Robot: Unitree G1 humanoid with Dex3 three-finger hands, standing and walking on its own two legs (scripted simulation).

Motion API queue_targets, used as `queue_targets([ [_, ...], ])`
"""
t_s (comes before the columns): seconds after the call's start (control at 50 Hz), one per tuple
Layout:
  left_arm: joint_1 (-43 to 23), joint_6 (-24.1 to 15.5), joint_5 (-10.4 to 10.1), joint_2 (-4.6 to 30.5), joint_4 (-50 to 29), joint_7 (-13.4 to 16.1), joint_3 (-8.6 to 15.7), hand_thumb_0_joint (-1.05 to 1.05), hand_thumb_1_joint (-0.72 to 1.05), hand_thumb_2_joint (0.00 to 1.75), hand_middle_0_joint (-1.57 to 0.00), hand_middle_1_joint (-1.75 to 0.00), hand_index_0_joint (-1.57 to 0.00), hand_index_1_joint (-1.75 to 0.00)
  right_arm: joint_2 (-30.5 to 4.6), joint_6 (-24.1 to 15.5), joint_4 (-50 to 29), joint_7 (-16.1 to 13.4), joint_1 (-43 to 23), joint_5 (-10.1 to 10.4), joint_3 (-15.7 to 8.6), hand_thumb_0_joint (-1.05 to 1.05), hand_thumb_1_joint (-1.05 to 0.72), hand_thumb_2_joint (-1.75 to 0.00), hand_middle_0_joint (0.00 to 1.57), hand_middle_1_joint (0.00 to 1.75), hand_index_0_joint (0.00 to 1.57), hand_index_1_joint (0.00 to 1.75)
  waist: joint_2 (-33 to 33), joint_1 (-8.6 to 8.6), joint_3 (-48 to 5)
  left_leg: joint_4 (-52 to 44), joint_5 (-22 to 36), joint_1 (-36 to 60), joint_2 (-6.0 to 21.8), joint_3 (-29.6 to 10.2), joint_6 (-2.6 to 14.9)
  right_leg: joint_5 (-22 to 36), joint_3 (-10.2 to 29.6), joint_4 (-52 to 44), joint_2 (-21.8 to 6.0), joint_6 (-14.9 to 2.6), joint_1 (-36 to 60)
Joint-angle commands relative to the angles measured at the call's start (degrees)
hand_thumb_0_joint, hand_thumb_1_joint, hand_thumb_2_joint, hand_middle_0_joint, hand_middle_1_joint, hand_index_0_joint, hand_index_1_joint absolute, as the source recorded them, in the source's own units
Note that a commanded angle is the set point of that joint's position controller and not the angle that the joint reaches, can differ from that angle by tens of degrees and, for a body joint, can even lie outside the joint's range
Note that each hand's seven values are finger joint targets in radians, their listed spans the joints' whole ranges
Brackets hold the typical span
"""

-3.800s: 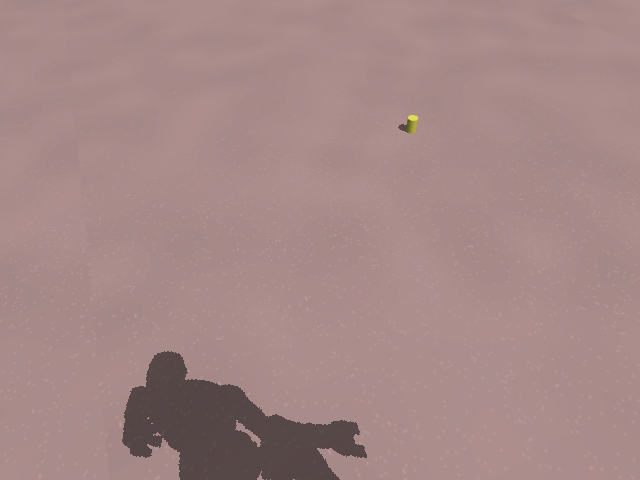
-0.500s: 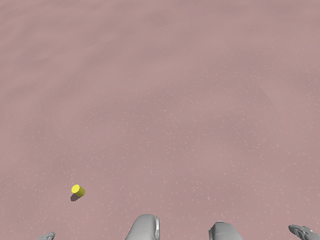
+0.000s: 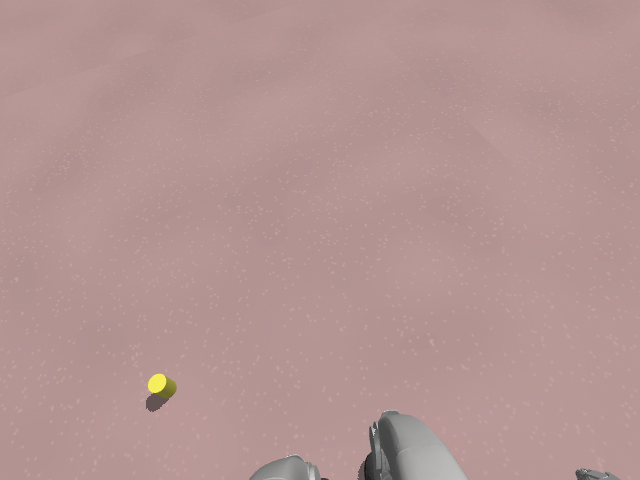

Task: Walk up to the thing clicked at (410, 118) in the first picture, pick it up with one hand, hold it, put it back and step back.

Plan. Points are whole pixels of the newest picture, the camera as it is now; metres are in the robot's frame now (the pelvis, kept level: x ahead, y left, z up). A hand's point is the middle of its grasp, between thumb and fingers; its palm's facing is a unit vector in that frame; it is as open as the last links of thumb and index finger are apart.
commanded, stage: walk up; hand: left
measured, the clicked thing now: (162, 386) +0.43 +0.51 -0.71
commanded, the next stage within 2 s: none
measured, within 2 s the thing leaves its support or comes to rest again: neither
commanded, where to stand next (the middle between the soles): +0.00 +0.37 m, yaw -14 degrees
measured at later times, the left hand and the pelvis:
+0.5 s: hand out of the picture +0.02 +0.59 -0.13, palm faces -0.07 -0.73 -0.68, open 7.4 cm; pelvis -0.08 +0.24 -0.04, yaw -7 degrees
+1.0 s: hand out of the picture +0.02 +0.67 -0.13, palm faces -0.20 -0.85 -0.49, open 7.4 cm; pelvis -0.11 +0.41 +0.00, yaw -13 degrees
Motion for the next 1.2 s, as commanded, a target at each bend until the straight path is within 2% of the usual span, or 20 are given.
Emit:
queue_targets([
  [0.0, 17.7, -1.1, 0.4, 14.1, -0.4, 2.0, 5.9, 0.00, 0.90, 0.90, -0.20, -0.30, -0.20, -0.30, -11.1, -0.8, -9.9, -0.9, -8.4, 0.1, -3.8, 0.00, -0.90, -0.90, 0.20, 0.30, 0.20, 0.30, 2.8, 8.59, -11.9, 1.9, 32.9, -1.1, 9.5, -9.5, -1.67, 16.5, 1.4, -25.1, -3.7, -1.90, 22.0],
  [0.02, 19.0, -1.3, 1.2, 16.7, -0.6, 2.5, 6.9, 0.00, 0.90, 0.90, -0.20, -0.30, -0.20, -0.30, -8.6, -1.0, -9.8, -0.7, -6.2, 0.9, -3.1, 0.00, -0.90, -0.90, 0.20, 0.30, 0.20, 0.30, -3.7, 10.02, -12.7, 10.8, 24.1, -8.1, 5.9, -7.8, -5.39, 19.5, 8.2, -28.5, -6.6, -3.52, 30.6],
  [0.04, 18.0, -1.2, 2.3, 19.8, -2.5, 2.9, 8.0, 0.00, 0.90, 0.90, -0.20, -0.30, -0.20, -0.30, -7.0, -1.0, -9.8, -0.7, -2.2, 1.1, -2.6, 0.00, -0.90, -0.90, 0.20, 0.30, 0.20, 0.30, -13.9, 9.05, -14.7, 22.8, -10.7, -23.1, 2.0, -9.2, -8.68, 24.8, 29.9, -27.6, -21.0, -10.33, 39.4],
  [0.08, 7.4, -1.2, 2.2, 21.6, -7.4, 3.6, 8.2, 0.00, 0.90, 0.90, -0.20, -0.30, -0.20, -0.30, -13.5, 0.6, -9.1, -2.0, 1.3, -0.1, -4.8, 0.00, -0.90, -0.90, 0.20, 0.30, 0.20, 0.30, -8.0, 5.27, -13.9, 39.9, -14.0, -24.4, 6.1, -19.6, -9.54, 17.1, 46.9, -31.8, -36.3, -21.55, 26.8],
  [0.22, 1.2, -2.1, 3.0, 20.2, -7.6, 1.6, 7.9, 0.00, 0.90, 0.90, -0.20, -0.30, -0.20, -0.30, -13.0, 1.4, -5.5, 1.2, -1.0, 0.3, -5.1, 0.00, -0.90, -0.90, 0.20, 0.30, 0.20, 0.30, -7.7, 3.30, -5.1, 37.1, 1.3, -12.9, 5.3, -14.1, -5.83, -6.4, 19.1, -29.8, -14.8, -9.32, 2.7],
  [0.36, 4.2, -1.4, 4.5, 24.7, -6.0, 1.0, 9.8, 0.00, 0.90, 0.90, -0.20, -0.30, -0.20, -0.30, -13.1, 1.5, -5.7, 1.4, -4.3, 1.2, -4.9, 0.00, -0.90, -0.90, 0.20, 0.30, 0.20, 0.30, -18.2, 7.01, -8.3, 14.0, -12.5, -7.7, 6.0, -8.4, -4.85, -8.0, 21.8, -27.2, -14.6, -8.74, 4.9],
  [0.4, 0.3, -0.9, 3.7, 24.5, -6.2, 0.9, 9.4, 0.00, 0.90, 0.90, -0.20, -0.30, -0.20, -0.30, -13.5, 1.0, -2.8, 1.3, 3.4, 1.3, -5.7, 0.00, -0.90, -0.90, 0.20, 0.30, 0.20, 0.30, -16.8, 2.57, -11.7, 1.9, -9.2, 2.8, 3.9, -5.0, -3.59, -5.6, 19.1, -24.2, -14.1, -6.10, 1.3],
  [0.42, -0.3, -0.3, 3.7, 21.4, -6.0, 1.1, 8.6, 0.00, 0.90, 0.90, -0.20, -0.30, -0.20, -0.30, -14.4, 0.5, -0.7, 1.0, 9.0, 0.6, -6.4, 0.00, -0.90, -0.90, 0.20, 0.30, 0.20, 0.30, -9.5, -0.31, -13.1, -4.7, -8.3, 9.2, 2.8, -6.5, -3.16, -5.4, 14.8, -13.7, -10.8, -3.21, -3.4],
  [0.46, -2.8, -0.1, 2.3, 12.7, -6.7, 2.7, 5.9, 0.00, 0.90, 0.90, -0.20, -0.30, -0.20, -0.30, -23.4, -0.6, -2.3, 0.1, 5.4, -0.3, -7.2, 0.00, -0.90, -0.90, 0.20, 0.30, 0.20, 0.30, 17.8, -1.59, -4.4, -22.6, -9.8, 0.6, 19.5, -38.5, 1.98, -13.5, 6.4, 16.9, 5.5, 0.99, -22.3],
  [0.5, -7.5, -1.0, 2.7, 18.2, -5.5, 3.3, 6.3, 0.00, 0.90, 0.90, -0.20, -0.30, -0.20, -0.30, -23.8, -1.0, -4.3, -0.8, -8.2, 0.9, -6.5, 0.00, -0.90, -0.90, 0.20, 0.30, 0.20, 0.30, 12.7, 0.74, 2.9, -27.5, -14.5, -14.0, 23.4, -45.4, 9.02, -7.9, 9.7, 22.1, -1.3, -0.78, -13.9],
  [0.56, 4.2, -0.3, -0.2, 17.2, 0.7, 2.0, 7.2, 0.00, 0.90, 0.90, -0.20, -0.30, -0.20, -0.30, -15.7, -1.5, -4.4, -1.7, -9.9, 0.1, -4.5, 0.00, -0.90, -0.90, 0.20, 0.30, 0.20, 0.30, 5.4, 5.18, 1.2, -16.5, 3.7, -4.3, 12.5, -23.7, 1.49, -1.4, 10.0, 20.4, 0.9, -0.64, -11.7],
  [0.68, 5.0, -1.6, -0.1, 13.6, 0.3, 1.5, 5.4, 0.00, 0.90, 0.90, -0.20, -0.30, -0.20, -0.30, -12.1, -0.8, -3.7, -0.8, -2.9, -0.1, -3.6, 0.00, -0.90, -0.90, 0.20, 0.30, 0.20, 0.30, 11.1, 2.46, -7.0, -9.2, 22.1, 9.7, 12.1, -17.6, 5.69, -1.8, 1.3, -8.5, -2.0, 0.89, 2.5],
  [0.72, 10.5, -2.0, 1.1, 12.2, 1.7, 1.2, 5.1, 0.00, 0.90, 0.90, -0.20, -0.30, -0.20, -0.30, -11.0, -0.5, -3.7, -0.9, -4.3, 1.7, -2.8, 0.00, -0.90, -0.90, 0.20, 0.30, 0.20, 0.30, 5.3, 6.85, -10.5, -3.8, 17.5, 4.3, 12.2, -16.7, 3.67, 11.0, 2.8, -25.9, -2.3, -0.08, 18.4],
  [0.74, 12.1, -2.3, 2.1, 14.5, 1.9, 1.3, 5.8, 0.00, 0.90, 0.90, -0.20, -0.30, -0.20, -0.30, -8.8, -0.8, -3.4, -1.1, -3.3, 2.6, -2.0, 0.00, -0.90, -0.90, 0.20, 0.30, 0.20, 0.30, -0.8, 8.28, -11.8, 2.8, 15.5, 0.2, 10.2, -15.2, 0.64, 10.0, 8.3, -31.2, -4.2, -1.46, 25.4],
  [0.78, 5.8, -2.5, 3.4, 18.3, -2.0, 1.0, 6.8, 0.00, 0.90, 0.90, -0.20, -0.30, -0.20, -0.30, -7.6, -0.9, -1.4, -1.8, 1.9, 2.8, -1.4, 0.00, -0.90, -0.90, 0.20, 0.30, 0.20, 0.30, -8.8, 5.85, -10.9, 18.1, -11.1, -18.2, 3.4, -11.6, -6.78, 2.9, 38.8, -31.5, -24.1, -11.36, 31.5],
  [0.8, 2.0, -2.2, 3.3, 19.8, -3.0, 1.4, 6.7, 0.00, 0.90, 0.90, -0.20, -0.30, -0.20, -0.30, -11.4, -0.5, -1.6, -2.8, -0.7, 2.1, -2.7, 0.00, -0.90, -0.90, 0.20, 0.30, 0.20, 0.30, -8.0, 6.76, -10.9, 22.6, -14.1, -15.9, 5.7, -15.8, -5.39, 0.1, 45.1, -32.9, -29.8, -17.91, 23.4],
  [0.98, -8.0, 0.5, 3.9, 12.4, -2.6, -3.9, 4.6, 0.00, 0.90, 0.90, -0.20, -0.30, -0.20, -0.30, -10.3, -5.2, 10.7, -2.5, 6.8, 3.8, -2.0, 0.00, -0.90, -0.90, 0.20, 0.30, 0.20, 0.30, -11.0, 2.19, -5.5, -7.8, 2.2, 12.1, -0.4, -3.6, -6.09, -20.4, 12.6, -22.4, -6.3, -5.60, -2.2],
  [1.02, -6.2, 2.1, 3.7, 8.3, -3.3, -4.6, 3.8, 0.00, 0.90, 0.90, -0.20, -0.30, -0.20, -0.30, -15.2, -7.0, 12.1, -4.3, 11.4, 2.1, -3.0, 0.00, -0.90, -0.90, 0.20, 0.30, 0.20, 0.30, 0.5, 0.26, -4.4, -18.3, -11.4, 12.2, 9.0, -23.1, -2.97, -13.3, 9.5, -2.0, 0.4, -3.05, -9.1],
  [1.06, -6.7, 2.3, 4.0, 12.7, -2.5, -4.7, 4.8, 0.00, 0.90, 0.90, -0.20, -0.30, -0.20, -0.30, -23.3, -8.3, 8.4, -5.1, -1.1, 3.2, -3.8, 0.00, -0.90, -0.90, 0.20, 0.30, 0.20, 0.30, 1.9, 3.59, 3.2, -32.7, -34.8, -2.4, 28.3, -53.8, 9.49, -7.0, 14.6, 6.9, -3.2, -0.08, -10.6],
  [1.18, -3.9, 3.3, 3.4, 12.9, 1.1, -7.6, 6.8, 0.00, 0.90, 0.90, -0.20, -0.30, -0.20, -0.30, -19.3, -10.9, 11.7, -6.3, 1.4, 3.0, -3.1, 0.00, -0.90, -0.90, 0.20, 0.30, 0.20, 0.30, 3.3, 4.61, 1.4, -24.4, -10.4, 4.4, 18.1, -31.4, 4.45, 2.4, 13.4, 7.5, -4.0, 1.08, -7.1],
])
